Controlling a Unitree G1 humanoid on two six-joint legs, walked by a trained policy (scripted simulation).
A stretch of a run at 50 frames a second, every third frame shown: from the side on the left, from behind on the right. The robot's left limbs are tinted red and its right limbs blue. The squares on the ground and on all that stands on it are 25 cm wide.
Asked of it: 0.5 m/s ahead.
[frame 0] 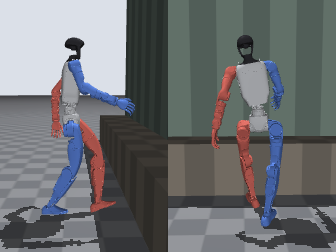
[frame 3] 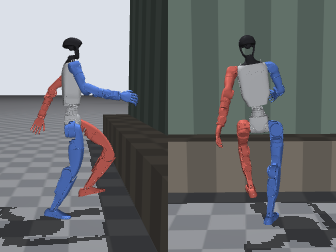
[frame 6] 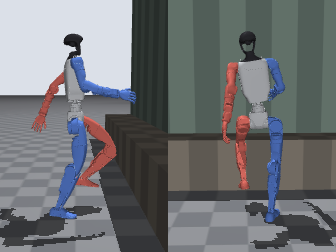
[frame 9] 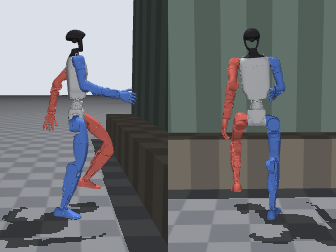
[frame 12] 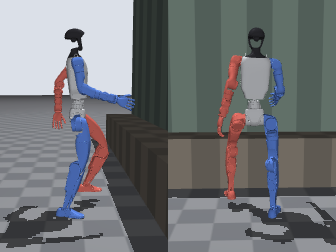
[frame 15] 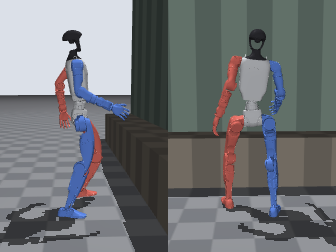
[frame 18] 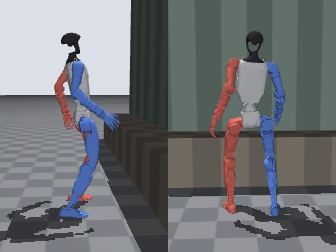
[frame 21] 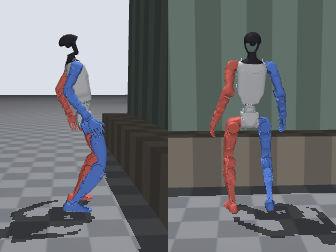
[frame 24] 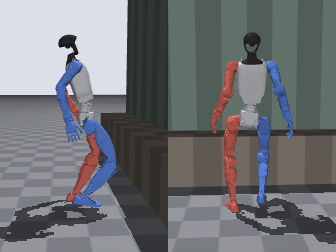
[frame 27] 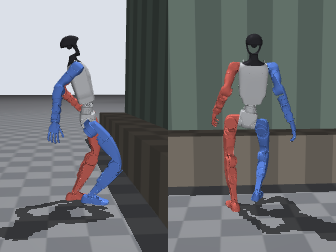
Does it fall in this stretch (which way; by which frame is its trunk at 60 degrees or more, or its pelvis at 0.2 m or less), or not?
no
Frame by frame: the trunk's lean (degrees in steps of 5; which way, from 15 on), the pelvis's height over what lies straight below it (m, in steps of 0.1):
0: 10, 0.8
3: 10, 0.7
6: 10, 0.8
9: 5, 0.8
12: 5, 0.8
15: 10, 0.8
18: 10, 0.8
21: 15 backward, 0.7
24: 15 backward, 0.7
27: 15 backward, 0.7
